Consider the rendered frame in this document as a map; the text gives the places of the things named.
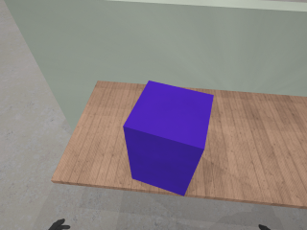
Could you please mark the table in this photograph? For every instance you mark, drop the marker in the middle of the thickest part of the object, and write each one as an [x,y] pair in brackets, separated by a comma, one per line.
[255,149]

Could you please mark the robot left hand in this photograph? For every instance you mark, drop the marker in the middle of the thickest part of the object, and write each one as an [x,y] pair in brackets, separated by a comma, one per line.
[58,225]

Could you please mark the carton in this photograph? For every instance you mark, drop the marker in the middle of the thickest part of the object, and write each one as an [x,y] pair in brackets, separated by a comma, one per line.
[165,135]

